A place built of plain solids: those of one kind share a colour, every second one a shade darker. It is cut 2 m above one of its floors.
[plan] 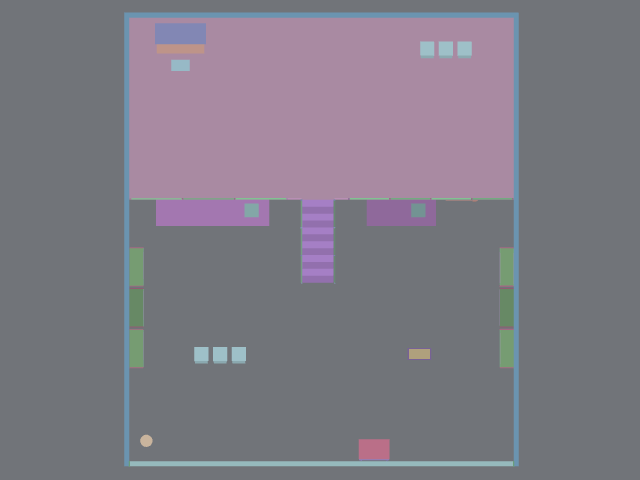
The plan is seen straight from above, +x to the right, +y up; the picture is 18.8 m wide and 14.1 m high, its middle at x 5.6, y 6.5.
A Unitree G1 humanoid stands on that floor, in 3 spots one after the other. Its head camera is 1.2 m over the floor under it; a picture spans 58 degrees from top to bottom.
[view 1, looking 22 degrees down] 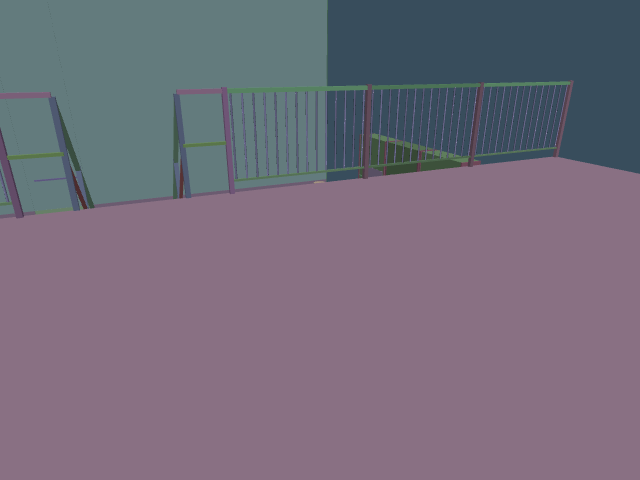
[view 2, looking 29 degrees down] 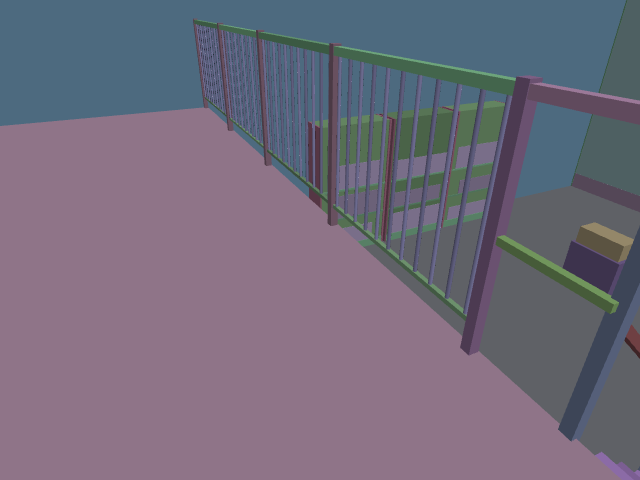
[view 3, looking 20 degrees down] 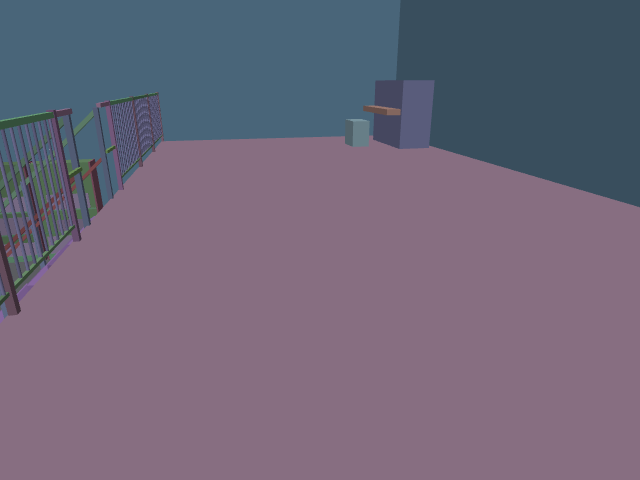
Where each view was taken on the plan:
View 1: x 5.54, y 11.93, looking -114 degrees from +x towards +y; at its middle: upper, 3.20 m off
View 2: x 5.54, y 8.78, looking -25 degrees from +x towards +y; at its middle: upper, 2.48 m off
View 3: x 10.09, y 8.88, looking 167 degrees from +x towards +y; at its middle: upper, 3.51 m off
